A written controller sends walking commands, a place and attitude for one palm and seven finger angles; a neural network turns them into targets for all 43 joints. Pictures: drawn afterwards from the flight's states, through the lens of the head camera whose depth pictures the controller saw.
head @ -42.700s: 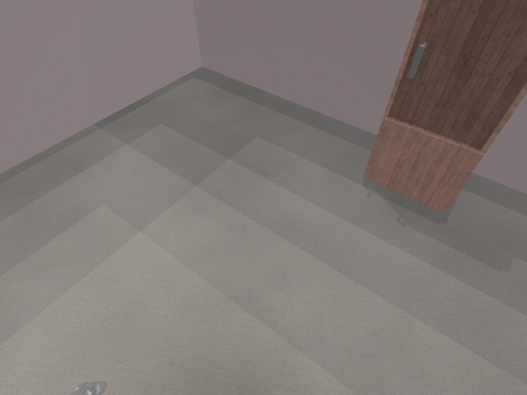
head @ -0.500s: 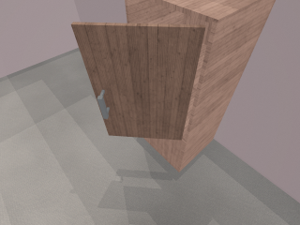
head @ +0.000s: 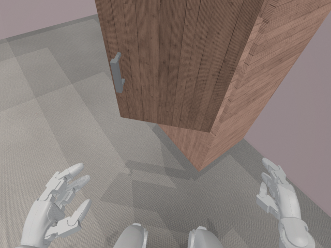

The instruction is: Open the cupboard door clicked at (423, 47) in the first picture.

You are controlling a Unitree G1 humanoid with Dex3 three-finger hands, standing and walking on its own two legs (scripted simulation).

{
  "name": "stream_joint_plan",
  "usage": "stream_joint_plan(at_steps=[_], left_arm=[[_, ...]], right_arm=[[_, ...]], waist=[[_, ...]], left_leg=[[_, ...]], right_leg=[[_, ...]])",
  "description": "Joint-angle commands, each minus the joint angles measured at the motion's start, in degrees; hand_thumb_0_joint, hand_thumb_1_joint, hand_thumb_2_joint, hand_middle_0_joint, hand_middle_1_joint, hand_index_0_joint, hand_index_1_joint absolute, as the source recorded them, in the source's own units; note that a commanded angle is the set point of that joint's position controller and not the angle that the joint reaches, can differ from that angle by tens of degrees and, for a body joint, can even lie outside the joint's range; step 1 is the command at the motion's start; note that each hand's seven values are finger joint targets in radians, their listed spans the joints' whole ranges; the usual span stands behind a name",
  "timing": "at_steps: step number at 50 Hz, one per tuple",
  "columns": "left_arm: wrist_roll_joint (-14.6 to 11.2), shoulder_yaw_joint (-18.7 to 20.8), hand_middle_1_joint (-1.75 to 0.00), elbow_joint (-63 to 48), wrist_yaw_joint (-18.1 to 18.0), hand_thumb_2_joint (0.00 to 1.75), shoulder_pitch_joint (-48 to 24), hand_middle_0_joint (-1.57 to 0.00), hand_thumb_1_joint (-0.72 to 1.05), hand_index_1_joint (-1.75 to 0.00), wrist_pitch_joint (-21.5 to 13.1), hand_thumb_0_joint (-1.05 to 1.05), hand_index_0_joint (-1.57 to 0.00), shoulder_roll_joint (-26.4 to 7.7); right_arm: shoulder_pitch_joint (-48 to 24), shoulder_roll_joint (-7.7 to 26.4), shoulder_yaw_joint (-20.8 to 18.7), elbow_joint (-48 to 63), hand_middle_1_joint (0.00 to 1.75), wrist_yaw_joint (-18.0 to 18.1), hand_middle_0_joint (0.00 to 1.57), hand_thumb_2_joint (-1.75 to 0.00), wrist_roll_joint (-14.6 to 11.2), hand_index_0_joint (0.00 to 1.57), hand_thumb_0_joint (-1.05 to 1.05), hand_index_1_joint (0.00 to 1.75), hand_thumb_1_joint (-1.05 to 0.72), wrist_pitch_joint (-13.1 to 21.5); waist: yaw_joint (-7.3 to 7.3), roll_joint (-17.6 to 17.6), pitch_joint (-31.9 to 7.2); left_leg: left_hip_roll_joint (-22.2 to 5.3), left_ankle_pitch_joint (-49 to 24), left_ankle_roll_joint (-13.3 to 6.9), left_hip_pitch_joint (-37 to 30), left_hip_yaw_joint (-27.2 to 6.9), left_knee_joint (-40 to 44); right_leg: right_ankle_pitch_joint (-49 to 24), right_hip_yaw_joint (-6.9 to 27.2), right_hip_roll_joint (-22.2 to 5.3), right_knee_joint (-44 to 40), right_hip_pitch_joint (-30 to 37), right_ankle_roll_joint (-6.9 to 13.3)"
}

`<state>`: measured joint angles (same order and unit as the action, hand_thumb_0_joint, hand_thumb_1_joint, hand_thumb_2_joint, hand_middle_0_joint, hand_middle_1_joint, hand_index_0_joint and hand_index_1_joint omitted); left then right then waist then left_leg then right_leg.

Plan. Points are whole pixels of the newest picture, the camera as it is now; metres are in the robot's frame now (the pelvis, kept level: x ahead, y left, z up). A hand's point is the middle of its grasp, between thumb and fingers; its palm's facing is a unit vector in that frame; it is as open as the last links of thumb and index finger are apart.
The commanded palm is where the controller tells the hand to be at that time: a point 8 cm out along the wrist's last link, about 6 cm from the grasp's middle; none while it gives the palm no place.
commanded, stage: raise the hand with hooked fingers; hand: left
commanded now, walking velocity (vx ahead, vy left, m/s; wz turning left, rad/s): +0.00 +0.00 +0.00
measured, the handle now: (119, 73) +0.60 +0.22 +0.04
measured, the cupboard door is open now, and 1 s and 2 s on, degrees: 43 43 43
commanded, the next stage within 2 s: move the hooked fingers beside the handle in 1.64 s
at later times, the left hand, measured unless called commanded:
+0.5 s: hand (62, 187) +0.22 +0.25 +0.04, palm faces -0.05 -1.00 -0.05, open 11.9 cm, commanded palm +0.20 +0.30 +0.04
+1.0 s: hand (51, 166) +0.26 +0.29 +0.04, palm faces -0.05 -1.00 -0.07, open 13.9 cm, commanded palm +0.25 +0.34 +0.05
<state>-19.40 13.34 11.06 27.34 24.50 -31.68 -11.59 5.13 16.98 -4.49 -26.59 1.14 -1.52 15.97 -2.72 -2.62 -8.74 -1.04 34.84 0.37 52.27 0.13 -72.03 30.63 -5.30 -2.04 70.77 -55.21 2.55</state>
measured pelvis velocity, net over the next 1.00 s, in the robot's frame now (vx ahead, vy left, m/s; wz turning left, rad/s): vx -0.01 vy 0.03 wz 0.00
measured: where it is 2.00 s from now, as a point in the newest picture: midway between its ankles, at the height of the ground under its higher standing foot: outside the picture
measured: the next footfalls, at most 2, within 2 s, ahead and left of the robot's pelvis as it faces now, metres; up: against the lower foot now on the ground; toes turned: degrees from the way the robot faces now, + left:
none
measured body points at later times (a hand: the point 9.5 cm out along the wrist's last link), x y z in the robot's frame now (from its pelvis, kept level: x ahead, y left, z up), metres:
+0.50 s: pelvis -0.01 +0.03 +0.00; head +0.07 +0.04 +0.44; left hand +0.22 +0.30 +0.04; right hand +0.14 -0.23 -0.08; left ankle +0.01 +0.12 -0.63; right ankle +0.04 -0.10 -0.63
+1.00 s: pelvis -0.01 +0.03 +0.00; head +0.09 +0.05 +0.44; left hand +0.26 +0.34 +0.05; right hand +0.18 -0.21 -0.07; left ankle +0.01 +0.12 -0.63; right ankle +0.04 -0.10 -0.63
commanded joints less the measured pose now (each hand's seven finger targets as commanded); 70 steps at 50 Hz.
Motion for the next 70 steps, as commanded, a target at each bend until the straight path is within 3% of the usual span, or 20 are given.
stream_joint_plan(at_steps=[1, 3, 5, 7, 10, 13, 15, 20, 27, 37, 40, 43, 48, 51, 55, 57, 58, 62, 65, 70], left_arm=[[-0.16, 4.00, -0.66, -26.31, -1.37, 0.66, -10.56, -0.24, 0.34, -0.66, -2.80, 0.00, -0.24, -11.41], [0.47, 2.60, -0.69, -24.76, -1.39, 0.64, -9.48, -0.24, 0.29, -0.69, -1.12, 0.00, -0.24, -10.32], [-0.23, 4.35, -0.72, -20.36, -0.42, 0.62, -8.80, -0.25, 0.25, -0.72, 1.46, 0.00, -0.25, -11.58], [-0.75, 6.26, -0.75, -18.54, 0.34, 0.60, -7.39, -0.25, 0.20, -0.75, 4.15, 0.00, -0.25, -12.66], [-2.56, 8.89, -0.80, -14.12, 0.75, 0.57, -4.58, -0.25, 0.13, -0.80, 7.96, 0.00, -0.25, -13.27], [-3.09, 9.25, -0.84, -17.37, -0.46, 0.54, -5.99, -0.26, 0.06, -0.84, 7.88, 0.00, -0.26, -13.58], [-3.11, 10.01, -0.87, -16.31, -1.44, 0.52, -6.33, -0.26, 0.01, -0.87, 7.21, 0.00, -0.26, -14.33], [-2.42, 8.89, -0.94, -13.33, -2.31, 0.47, -10.18, -0.27, -0.10, -0.94, 4.73, 0.00, -0.27, -14.28], [-1.99, 10.22, -1.05, -13.89, -1.46, 0.40, -13.29, -0.28, -0.27, -1.05, 3.85, 0.00, -0.28, -17.26], [-2.29, 11.89, -1.20, -10.97, 0.77, 0.30, -18.51, -0.30, -0.50, -1.20, 5.28, 0.00, -0.30, -19.81], [-2.81, 12.81, -1.20, -7.81, 1.83, 0.30, -20.56, -0.30, -0.50, -1.20, 6.23, 0.00, -0.30, -20.58], [-3.24, 13.70, -1.20, -6.34, 3.17, 0.30, -22.65, -0.30, -0.50, -1.20, 6.65, 0.00, -0.30, -21.39], [-3.53, 15.09, -1.20, -5.16, 4.95, 0.30, -25.97, -0.30, -0.50, -1.20, 7.06, 0.00, -0.30, -23.72], [-4.05, 16.90, -1.20, -2.20, 5.97, 0.30, -27.01, -0.30, -0.50, -1.20, 7.73, 0.00, -0.30, -25.35], [-4.76, 18.56, -1.20, -0.67, 6.89, 0.30, -30.12, -0.30, -0.50, -1.20, 8.06, 0.00, -0.30, -27.45], [-4.90, 19.04, -1.20, 1.48, 7.36, 0.30, -30.32, -0.30, -0.50, -1.20, 8.33, 0.00, -0.30, -27.59], [-4.90, 17.64, -1.20, 1.50, 7.74, 0.30, -29.75, -0.30, -0.50, -1.20, 8.31, 0.00, -0.30, -26.22], [-4.98, 18.09, -1.20, -0.23, 7.87, 0.30, -28.32, -0.30, -0.50, -1.20, 8.26, 0.00, -0.30, -27.09], [-5.57, 19.36, -1.20, 0.79, 7.06, 0.30, -27.73, -0.30, -0.50, -1.20, 7.97, 0.00, -0.30, -27.57], [-5.18, 18.90, -1.20, -1.03, 6.32, 0.30, -29.85, -0.30, -0.50, -1.20, 6.47, 0.00, -0.30, -27.64]], right_arm=[[4.69, 4.54, -0.94, 4.48, 0.30, 1.67, 0.20, -0.90, 0.37, 0.20, 0.00, 0.30, -0.90, 1.06], [4.51, 4.30, -0.56, 3.42, 0.30, 1.91, 0.20, -0.90, 0.19, 0.20, 0.00, 0.30, -0.90, 1.21], [4.18, 4.63, -0.26, 2.59, 0.30, 2.33, 0.20, -0.90, -0.09, 0.20, 0.00, 0.30, -0.90, 1.20], [3.54, 4.64, -0.09, 2.90, 0.30, 2.36, 0.20, -0.90, -0.57, 0.20, 0.00, 0.30, -0.90, 1.00], [2.13, 4.21, 0.20, 3.50, 0.30, 2.47, 0.20, -0.90, -0.79, 0.20, 0.00, 0.30, -0.90, 0.71], [2.64, 3.98, 0.50, 4.13, 0.30, 2.21, 0.20, -0.90, -0.87, 0.20, 0.00, 0.30, -0.90, 1.17], [2.87, 4.09, 0.59, 3.89, 0.30, 2.13, 0.20, -0.90, -0.60, 0.20, 0.00, 0.30, -0.90, 1.47], [4.78, 5.41, 0.60, 3.70, 0.30, 2.32, 0.20, -0.90, -0.81, 0.20, 0.00, 0.30, -0.90, 1.80], [7.26, 6.84, 0.75, 4.28, 0.30, 2.51, 0.20, -0.90, -0.89, 0.20, 0.00, 0.30, -0.90, 1.36], [8.36, 7.79, 1.18, 4.52, 0.30, 2.19, 0.20, -0.90, -0.74, 0.20, 0.00, 0.30, -0.90, 0.41], [8.67, 7.99, 1.38, 4.30, 0.30, 2.37, 0.20, -0.90, -0.65, 0.20, 0.00, 0.30, -0.90, 0.20], [8.82, 8.14, 1.53, 4.40, 0.30, 2.41, 0.20, -0.90, -0.74, 0.20, 0.00, 0.30, -0.90, 0.01], [9.17, 8.41, 1.69, 4.15, 0.30, 2.51, 0.20, -0.90, -0.78, 0.20, 0.00, 0.30, -0.90, 0.09], [10.02, 8.62, 1.72, 3.71, 0.30, 2.59, 0.20, -0.90, -0.72, 0.20, 0.00, 0.30, -0.90, -0.17], [9.97, 8.82, 1.73, 3.73, 0.30, 2.67, 0.20, -0.90, -0.68, 0.20, 0.00, 0.30, -0.90, -0.42], [10.39, 8.92, 1.61, 3.46, 0.30, 2.67, 0.20, -0.90, -0.86, 0.20, 0.00, 0.30, -0.90, -0.81], [10.30, 8.88, 1.63, 3.70, 0.30, 2.54, 0.20, -0.90, -1.00, 0.20, 0.00, 0.30, -0.90, -0.80], [10.65, 8.88, 1.38, 4.33, 0.30, 2.19, 0.20, -0.90, -1.01, 0.20, 0.00, 0.30, -0.90, -0.88], [10.83, 8.87, 1.39, 4.53, 0.30, 2.11, 0.20, -0.90, -0.87, 0.20, 0.00, 0.30, -0.90, -1.03], [10.67, 8.76, 1.43, 4.47, 0.30, 2.27, 0.20, -0.90, -0.77, 0.20, 0.00, 0.30, -0.90, -1.21]], waist=[[3.99, 8.46, -14.35], [4.71, 9.47, -13.33], [4.65, 6.83, -12.88], [3.52, 5.95, -15.68], [1.60, 3.75, -15.74], [1.20, 4.43, -17.91], [1.10, 3.60, -16.25], [2.69, 1.97, -12.12], [2.51, 7.25, -13.77], [3.06, 10.17, -14.81], [3.58, 8.17, -13.38], [3.53, 7.79, -14.82], [3.00, 9.91, -17.38], [3.18, 7.11, -18.23], [2.94, 8.75, -18.52], [3.11, 6.62, -18.42], [3.06, 7.42, -18.18], [2.58, 8.35, -19.82], [2.96, 4.81, -18.19], [3.16, 8.14, -18.55]], left_leg=[[0.87, -22.54, -2.25, -3.99, -1.44, 6.07], [0.78, -20.92, -2.29, -3.58, -1.94, 6.27], [0.72, -20.19, -2.24, -2.03, -2.65, 6.08], [1.06, -18.81, -2.06, -0.90, -2.64, 7.23], [1.39, -18.78, -1.85, 0.34, -2.94, 8.70], [1.51, -18.19, -1.80, -0.66, -3.03, 10.24], [1.41, -17.98, -1.64, -0.41, -3.43, 10.80], [1.59, -11.69, -1.73, 1.06, -3.38, 11.81], [1.60, -13.27, -1.28, -3.05, -3.71, 14.00], [1.15, -19.21, -0.48, -6.57, -4.28, 13.67], [1.16, -19.47, -0.59, -5.35, -4.23, 13.03], [1.13, -19.64, -0.78, -5.36, -3.82, 12.64], [0.97, -23.03, -0.48, -7.05, -3.94, 12.34], [0.79, -25.08, -0.64, -6.13, -3.75, 11.48], [0.93, -24.69, -0.81, -4.98, -3.29, 10.84], [0.85, -24.13, -1.02, -4.52, -3.10, 11.00], [0.97, -23.14, -1.09, -4.46, -2.98, 11.29], [0.90, -25.01, -1.05, -5.90, -2.92, 11.65], [1.00, -22.94, -1.44, -2.77, -2.63, 10.92], [1.02, -22.37, -1.45, -3.34, -2.40, 10.88]], right_leg=[[-17.71, 7.59, 2.25, -10.58, 12.33, -0.58], [-14.86, 6.20, 2.44, -10.93, 10.05, -0.76], [-13.47, 5.53, 2.92, -10.77, 10.03, -0.70], [-11.36, 5.24, 2.36, -11.26, 11.85, -1.16], [-9.96, 4.83, 2.38, -11.71, 13.64, -1.06], [-8.52, 4.39, 1.86, -11.96, 13.93, -1.39], [-7.65, 3.46, 2.25, -11.54, 12.62, -0.93], [-0.66, 3.17, 2.19, -12.43, 8.25, -0.99], [-4.19, 1.95, 2.27, -11.53, 7.99, -0.65], [-9.27, 1.02, 2.76, -10.89, 7.67, -0.51], [-9.86, 1.01, 3.16, -11.03, 7.59, -0.40], [-10.38, 1.30, 3.00, -11.24, 8.10, -0.69], [-12.44, 1.46, 2.94, -10.64, 8.41, -0.50], [-14.49, 1.52, 3.11, -10.30, 9.25, -0.62], [-14.46, 1.90, 3.08, -10.02, 9.31, -0.45], [-14.55, 2.10, 2.92, -10.59, 9.96, -0.77], [-13.59, 2.29, 2.83, -10.95, 9.84, -0.78], [-14.90, 2.41, 2.75, -11.00, 10.63, -0.77], [-13.68, 2.70, 3.12, -11.17, 11.17, -0.77], [-13.10, 3.04, 2.95, -10.94, 10.50, -0.64]])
